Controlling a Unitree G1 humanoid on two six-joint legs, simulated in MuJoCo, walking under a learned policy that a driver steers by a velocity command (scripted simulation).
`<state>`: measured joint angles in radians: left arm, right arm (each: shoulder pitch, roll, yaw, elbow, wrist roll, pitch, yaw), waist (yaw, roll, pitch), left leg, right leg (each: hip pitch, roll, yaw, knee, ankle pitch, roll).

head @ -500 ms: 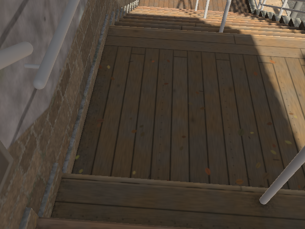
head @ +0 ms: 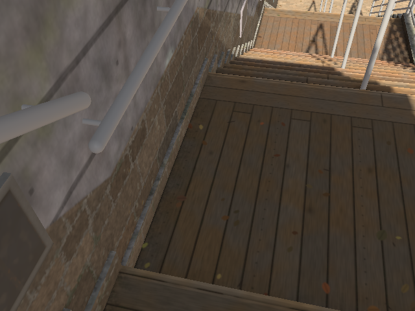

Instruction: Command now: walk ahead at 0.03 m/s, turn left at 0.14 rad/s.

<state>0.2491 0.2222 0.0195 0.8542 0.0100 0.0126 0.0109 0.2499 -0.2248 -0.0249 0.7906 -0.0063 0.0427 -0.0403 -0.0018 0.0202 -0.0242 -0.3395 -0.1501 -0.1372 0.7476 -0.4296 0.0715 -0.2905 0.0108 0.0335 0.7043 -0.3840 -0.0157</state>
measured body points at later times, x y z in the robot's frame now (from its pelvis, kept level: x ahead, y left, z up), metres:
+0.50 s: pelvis -0.01 -0.02 +0.03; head -0.01 -0.01 +0.48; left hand +0.03 +0.22 -0.12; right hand +0.04 -0.26 -0.12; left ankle -0.01 +0.10 -0.71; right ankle -0.04 -0.12 -0.71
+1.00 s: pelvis -0.01 -0.03 +0.03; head -0.01 -0.03 +0.48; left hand +0.00 +0.20 -0.13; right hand +0.01 -0.25 -0.13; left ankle -0.01 +0.10 -0.71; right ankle -0.04 -0.12 -0.71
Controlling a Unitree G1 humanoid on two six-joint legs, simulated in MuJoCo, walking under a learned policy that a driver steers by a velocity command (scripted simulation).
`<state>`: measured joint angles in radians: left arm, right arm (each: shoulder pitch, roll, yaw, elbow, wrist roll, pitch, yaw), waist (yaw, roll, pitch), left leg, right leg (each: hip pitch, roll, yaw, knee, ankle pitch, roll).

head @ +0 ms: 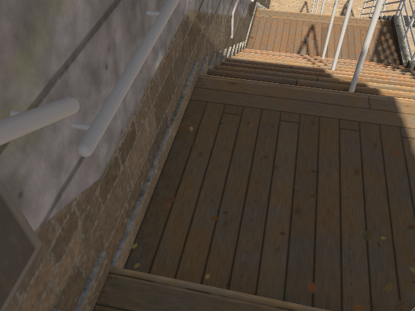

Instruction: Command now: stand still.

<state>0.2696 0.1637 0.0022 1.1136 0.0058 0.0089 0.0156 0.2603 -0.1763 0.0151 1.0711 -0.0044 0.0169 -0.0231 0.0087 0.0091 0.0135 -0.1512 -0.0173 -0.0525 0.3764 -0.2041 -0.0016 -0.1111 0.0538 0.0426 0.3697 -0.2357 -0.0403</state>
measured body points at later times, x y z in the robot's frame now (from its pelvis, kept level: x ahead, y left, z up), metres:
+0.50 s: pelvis +0.00 -0.01 +0.00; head +0.01 -0.02 +0.45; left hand +0.01 +0.22 -0.16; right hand +0.00 -0.23 -0.16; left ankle +0.00 +0.12 -0.75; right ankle -0.02 -0.10 -0.75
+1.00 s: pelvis +0.00 -0.01 +0.00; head +0.01 -0.02 +0.45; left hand +0.01 +0.22 -0.15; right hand -0.01 -0.23 -0.17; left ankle +0.00 +0.12 -0.75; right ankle -0.02 -0.10 -0.75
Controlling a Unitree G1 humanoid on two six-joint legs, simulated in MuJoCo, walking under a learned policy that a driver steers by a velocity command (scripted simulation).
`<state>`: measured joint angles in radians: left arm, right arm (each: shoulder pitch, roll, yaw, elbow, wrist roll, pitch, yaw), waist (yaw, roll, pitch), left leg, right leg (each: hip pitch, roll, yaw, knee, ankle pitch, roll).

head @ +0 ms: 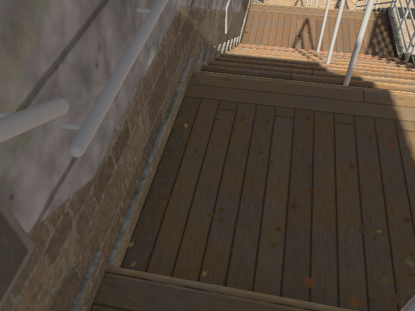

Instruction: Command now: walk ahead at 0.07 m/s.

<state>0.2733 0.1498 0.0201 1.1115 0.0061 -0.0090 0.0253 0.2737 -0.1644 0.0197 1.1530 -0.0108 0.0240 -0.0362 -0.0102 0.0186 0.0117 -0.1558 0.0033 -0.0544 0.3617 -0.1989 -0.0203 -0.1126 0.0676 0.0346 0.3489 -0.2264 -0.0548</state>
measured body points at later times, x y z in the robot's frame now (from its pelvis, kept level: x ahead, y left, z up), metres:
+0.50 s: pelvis +0.13 +0.04 -0.04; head +0.14 +0.05 +0.41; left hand +0.25 +0.29 -0.17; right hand +0.00 -0.19 -0.17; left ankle +0.01 +0.11 -0.75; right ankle +0.25 -0.09 -0.74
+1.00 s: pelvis +0.37 +0.04 -0.20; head +0.37 +0.05 +0.25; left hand +0.27 +0.28 -0.35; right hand +0.46 -0.20 -0.34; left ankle +0.52 +0.21 -0.87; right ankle +0.29 -0.02 -0.91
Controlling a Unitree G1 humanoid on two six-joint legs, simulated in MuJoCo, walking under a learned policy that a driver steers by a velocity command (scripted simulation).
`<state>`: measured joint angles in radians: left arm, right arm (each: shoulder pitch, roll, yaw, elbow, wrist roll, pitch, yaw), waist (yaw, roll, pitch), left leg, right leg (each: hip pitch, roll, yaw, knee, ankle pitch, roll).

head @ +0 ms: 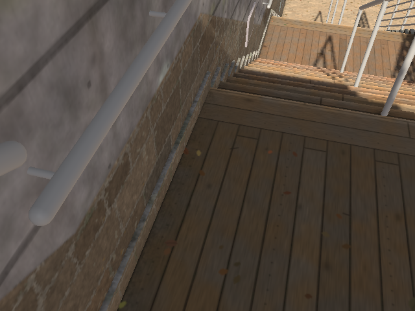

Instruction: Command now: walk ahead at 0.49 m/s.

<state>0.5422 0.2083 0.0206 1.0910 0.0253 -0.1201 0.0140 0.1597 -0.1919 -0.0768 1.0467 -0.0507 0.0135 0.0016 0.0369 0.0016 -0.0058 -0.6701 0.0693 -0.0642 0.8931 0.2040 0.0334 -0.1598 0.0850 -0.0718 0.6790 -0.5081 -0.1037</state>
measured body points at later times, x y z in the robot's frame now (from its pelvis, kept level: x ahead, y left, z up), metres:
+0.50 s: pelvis +0.26 +0.06 -0.15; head +0.29 +0.09 +0.30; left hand +0.40 +0.30 -0.30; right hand +0.20 -0.20 -0.27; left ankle +0.24 +0.17 -0.88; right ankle +0.36 -0.09 -0.79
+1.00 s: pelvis +0.53 -0.08 -0.32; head +0.57 -0.12 +0.13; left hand +0.68 +0.12 -0.46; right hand +0.49 -0.34 -0.47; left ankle +0.57 +0.06 -0.89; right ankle +0.53 -0.16 -1.04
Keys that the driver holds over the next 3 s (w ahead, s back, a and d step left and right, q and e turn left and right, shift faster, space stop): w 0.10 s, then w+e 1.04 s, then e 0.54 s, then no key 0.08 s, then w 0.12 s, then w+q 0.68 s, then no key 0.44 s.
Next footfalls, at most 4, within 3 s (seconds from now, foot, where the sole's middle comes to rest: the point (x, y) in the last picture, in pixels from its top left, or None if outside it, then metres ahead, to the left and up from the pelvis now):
0.22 left None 0.28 0.17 -0.91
0.82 right None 0.57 -0.17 -1.08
1.26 left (246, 269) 0.86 -0.12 -1.08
1.74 right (302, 309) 0.69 -0.34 -1.08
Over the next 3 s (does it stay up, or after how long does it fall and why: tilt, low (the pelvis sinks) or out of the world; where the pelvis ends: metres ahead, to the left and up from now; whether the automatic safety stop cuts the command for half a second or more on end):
stays up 1.09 -0.53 -0.31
